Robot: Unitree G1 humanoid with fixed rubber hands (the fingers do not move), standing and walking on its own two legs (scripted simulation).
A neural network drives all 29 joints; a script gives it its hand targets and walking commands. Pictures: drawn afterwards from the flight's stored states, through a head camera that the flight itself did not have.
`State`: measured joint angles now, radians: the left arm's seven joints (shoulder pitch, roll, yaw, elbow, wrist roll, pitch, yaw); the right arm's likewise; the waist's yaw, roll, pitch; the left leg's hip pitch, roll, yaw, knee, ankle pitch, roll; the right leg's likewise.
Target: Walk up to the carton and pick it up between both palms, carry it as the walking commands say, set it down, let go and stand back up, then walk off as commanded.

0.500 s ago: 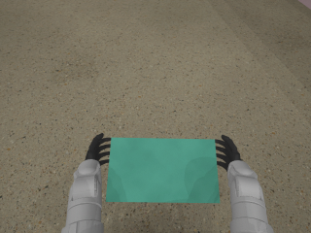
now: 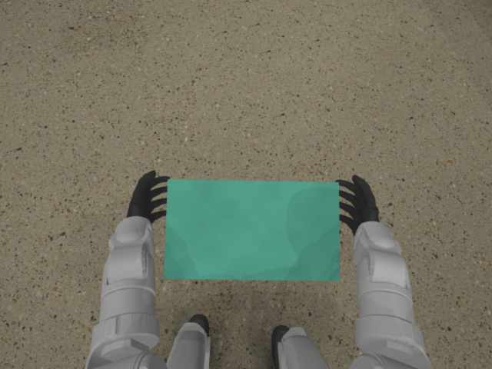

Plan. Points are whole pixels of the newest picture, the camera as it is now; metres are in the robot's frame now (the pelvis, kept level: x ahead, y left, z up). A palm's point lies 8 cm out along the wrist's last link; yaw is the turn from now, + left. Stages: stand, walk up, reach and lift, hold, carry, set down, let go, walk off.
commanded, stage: set down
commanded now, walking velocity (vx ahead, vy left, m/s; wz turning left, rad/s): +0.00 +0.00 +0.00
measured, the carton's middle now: (251, 226) +0.38 -0.01 -0.16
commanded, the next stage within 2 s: none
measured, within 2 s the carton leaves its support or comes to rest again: neither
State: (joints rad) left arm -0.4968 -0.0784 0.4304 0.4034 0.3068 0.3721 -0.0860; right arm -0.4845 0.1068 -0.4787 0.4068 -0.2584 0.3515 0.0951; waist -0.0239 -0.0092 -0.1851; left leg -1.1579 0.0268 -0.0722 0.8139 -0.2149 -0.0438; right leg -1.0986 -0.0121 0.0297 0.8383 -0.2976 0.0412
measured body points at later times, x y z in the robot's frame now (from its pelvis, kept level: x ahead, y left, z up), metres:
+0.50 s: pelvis -0.03 +0.01 -0.08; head +0.20 +0.02 +0.31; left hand +0.41 +0.18 -0.16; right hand +0.40 -0.20 -0.15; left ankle +0.07 +0.14 -0.68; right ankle +0.03 -0.15 -0.68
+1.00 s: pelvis -0.04 +0.00 -0.16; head +0.21 +0.01 +0.22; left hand +0.43 +0.17 -0.25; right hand +0.42 -0.20 -0.24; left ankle +0.07 +0.14 -0.68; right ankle +0.03 -0.15 -0.68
